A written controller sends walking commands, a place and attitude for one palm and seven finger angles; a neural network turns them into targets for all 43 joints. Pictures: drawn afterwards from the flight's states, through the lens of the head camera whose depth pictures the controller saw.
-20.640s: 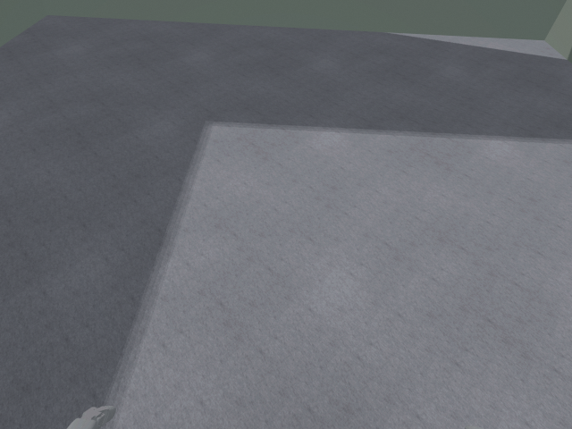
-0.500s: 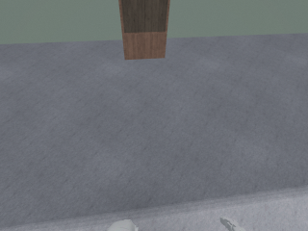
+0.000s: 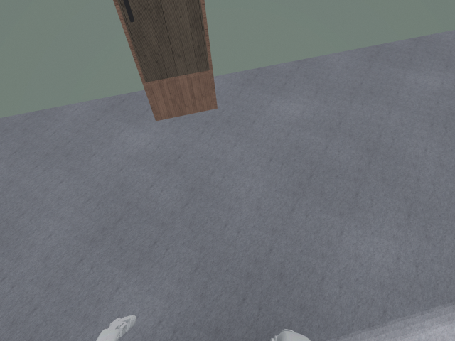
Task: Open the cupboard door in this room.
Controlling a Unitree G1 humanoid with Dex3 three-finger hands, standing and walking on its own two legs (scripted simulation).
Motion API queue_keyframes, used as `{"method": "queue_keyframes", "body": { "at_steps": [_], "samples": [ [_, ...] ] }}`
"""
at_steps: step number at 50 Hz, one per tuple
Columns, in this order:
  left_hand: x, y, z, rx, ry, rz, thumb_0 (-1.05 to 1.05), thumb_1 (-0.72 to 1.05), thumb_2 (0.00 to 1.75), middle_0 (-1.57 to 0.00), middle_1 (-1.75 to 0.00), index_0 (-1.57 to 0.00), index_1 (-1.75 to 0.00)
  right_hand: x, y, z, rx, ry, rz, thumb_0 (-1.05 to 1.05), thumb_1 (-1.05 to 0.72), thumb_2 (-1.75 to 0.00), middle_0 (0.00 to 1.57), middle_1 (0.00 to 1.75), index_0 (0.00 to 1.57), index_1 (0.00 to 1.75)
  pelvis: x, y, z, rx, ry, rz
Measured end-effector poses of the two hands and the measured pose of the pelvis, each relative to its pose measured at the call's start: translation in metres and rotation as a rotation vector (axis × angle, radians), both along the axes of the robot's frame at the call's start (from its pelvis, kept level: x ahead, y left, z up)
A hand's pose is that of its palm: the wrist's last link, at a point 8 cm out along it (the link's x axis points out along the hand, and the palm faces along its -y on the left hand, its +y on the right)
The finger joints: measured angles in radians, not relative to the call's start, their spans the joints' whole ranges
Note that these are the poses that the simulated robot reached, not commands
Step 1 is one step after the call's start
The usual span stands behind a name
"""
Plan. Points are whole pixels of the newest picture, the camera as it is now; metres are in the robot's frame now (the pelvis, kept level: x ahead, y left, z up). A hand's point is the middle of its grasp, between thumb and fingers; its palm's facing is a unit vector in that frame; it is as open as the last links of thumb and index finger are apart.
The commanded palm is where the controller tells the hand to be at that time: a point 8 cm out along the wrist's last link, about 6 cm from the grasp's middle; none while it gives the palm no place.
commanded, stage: turn or walk to find it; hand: left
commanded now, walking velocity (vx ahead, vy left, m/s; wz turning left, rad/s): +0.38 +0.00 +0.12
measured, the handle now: (127, 5) +1.49 +0.52 -0.01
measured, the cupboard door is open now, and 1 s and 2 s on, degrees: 0 0 0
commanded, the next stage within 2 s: stand and wait in 0.56 s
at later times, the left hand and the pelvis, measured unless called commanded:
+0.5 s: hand out of the picture +0.08 +0.14 -0.15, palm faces +0.23 -0.97 -0.12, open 7.4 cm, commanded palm none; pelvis +0.21 +0.02 +0.01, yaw +5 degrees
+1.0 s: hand (156, 212) +0.44 +0.22 -0.14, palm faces +0.13 -0.97 -0.23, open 7.4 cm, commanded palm none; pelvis +0.36 +0.03 +0.01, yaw +7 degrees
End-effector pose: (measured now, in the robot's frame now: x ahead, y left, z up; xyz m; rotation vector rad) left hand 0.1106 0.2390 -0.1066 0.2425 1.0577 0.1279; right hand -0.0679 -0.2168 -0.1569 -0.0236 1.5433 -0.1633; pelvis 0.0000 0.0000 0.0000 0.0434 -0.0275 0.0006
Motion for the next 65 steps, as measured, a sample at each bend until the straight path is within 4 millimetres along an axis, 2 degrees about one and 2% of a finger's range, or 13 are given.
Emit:
{"method": "queue_keyframes", "body": {
  "at_steps": [4, 7, 14, 22, 26, 28, 32, 38, 42, 46, 49, 53, 65],
  "samples": [
    [-0.013, -0.018, 0.003, -0.020, 0.082, 0.076, 0.00, 0.92, 0.90, -0.20, -0.30, -0.20, -0.30, 0.066, -0.021, 0.011, -0.011, -0.077, 0.040, 0.00, -0.91, -0.90, 0.20, 0.30, 0.20, 0.30, 0.029, -0.013, 0.013, 0.002, -0.006, 0.009],
    [-0.026, -0.019, 0.007, -0.005, 0.157, 0.128, -0.01, 0.95, 0.90, -0.20, -0.30, -0.20, -0.30, 0.124, -0.032, 0.020, -0.024, -0.164, 0.072, 0.00, -0.91, -0.90, 0.20, 0.30, 0.19, 0.30, 0.052, -0.020, 0.022, -0.003, 0.002, 0.016],
    [-0.052, -0.038, 0.003, -0.057, 0.328, 0.214, 0.00, 0.93, 0.90, -0.20, -0.30, -0.20, -0.30, 0.244, -0.035, 0.036, -0.040, -0.301, 0.146, 0.00, -0.91, -0.90, 0.20, 0.30, 0.19, 0.30, 0.109, -0.021, 0.028, -0.022, 0.015, 0.037],
    [-0.053, -0.056, -0.008, -0.165, 0.495, 0.320, 0.00, 0.91, 0.90, -0.20, -0.30, -0.20, -0.30, 0.374, 0.008, 0.040, -0.027, -0.371, 0.281, 0.00, -0.91, -0.90, 0.20, 0.30, 0.19, 0.30, 0.177, 0.002, 0.020, -0.049, 0.024, 0.073],
    [-0.036, -0.047, -0.023, -0.207, 0.570, 0.352, 0.00, 0.91, 0.90, -0.20, -0.30, -0.20, -0.30, 0.436, 0.040, 0.034, -0.032, -0.427, 0.330, 0.00, -0.91, -0.90, 0.20, 0.30, 0.19, 0.30, 0.219, 0.025, 0.005, -0.053, 0.025, 0.093],
    [-0.017, -0.034, -0.029, -0.214, 0.580, 0.349, 0.00, 0.91, 0.90, -0.20, -0.30, -0.20, -0.30, 0.454, 0.052, 0.032, -0.041, -0.453, 0.327, 0.00, -0.91, -0.90, 0.20, 0.30, 0.19, 0.30, 0.236, 0.036, 0.001, -0.047, 0.016, 0.104],
    [0.058, 0.003, -0.031, -0.170, 0.465, 0.310, 0.01, 0.91, 0.90, -0.20, -0.30, -0.20, -0.30, 0.455, 0.062, 0.037, -0.050, -0.412, 0.285, 0.00, -0.91, -0.90, 0.20, 0.30, 0.20, 0.30, 0.263, 0.047, 0.009, -0.045, -0.004, 0.108],
    [0.191, 0.048, -0.018, -0.089, 0.198, 0.246, 0.00, 0.91, 0.90, -0.19, -0.30, -0.20, -0.29, 0.452, 0.038, 0.049, -0.127, -0.333, 0.233, -0.03, -0.95, -0.90, 0.20, 0.30, 0.20, 0.30, 0.298, 0.052, 0.021, -0.035, -0.007, 0.123],
    [0.255, 0.054, -0.007, -0.065, 0.088, 0.221, 0.00, 0.91, 0.90, -0.19, -0.30, -0.20, -0.29, 0.445, 0.031, 0.045, -0.118, -0.251, 0.223, -0.02, -0.94, -0.90, 0.20, 0.30, 0.20, 0.30, 0.321, 0.048, 0.023, -0.029, -0.008, 0.134],
    [0.296, 0.044, -0.004, -0.046, 0.053, 0.185, 0.00, 0.91, 0.90, -0.19, -0.30, -0.20, -0.29, 0.442, 0.029, 0.031, -0.080, -0.190, 0.195, -0.01, -0.92, -0.90, 0.20, 0.30, 0.20, 0.30, 0.344, 0.038, 0.018, -0.015, -0.013, 0.133],
    [0.311, 0.029, -0.007, -0.035, 0.059, 0.167, 0.00, 0.91, 0.90, -0.19, -0.30, -0.20, -0.29, 0.444, 0.027, 0.016, -0.042, -0.153, 0.171, -0.01, -0.92, -0.90, 0.20, 0.30, 0.20, 0.30, 0.361, 0.028, 0.011, -0.012, -0.014, 0.121],
    [0.308, 0.009, -0.007, -0.057, 0.101, 0.171, 0.00, 0.91, 0.90, -0.20, -0.30, -0.20, -0.29, 0.451, 0.029, 0.012, -0.013, -0.120, 0.169, 0.00, -0.91, -0.90, 0.20, 0.30, 0.20, 0.30, 0.370, 0.022, 0.013, -0.033, -0.014, 0.148],
    [0.263, 0.020, -0.018, -0.082, 0.237, 0.267, -0.01, 0.94, 0.90, -0.20, -0.30, -0.20, -0.30, 0.467, 0.036, 0.029, -0.040, -0.122, 0.207, 0.00, -0.91, -0.90, 0.20, 0.30, 0.20, 0.30, 0.381, 0.027, 0.020, -0.043, -0.012, 0.141]
  ]
}}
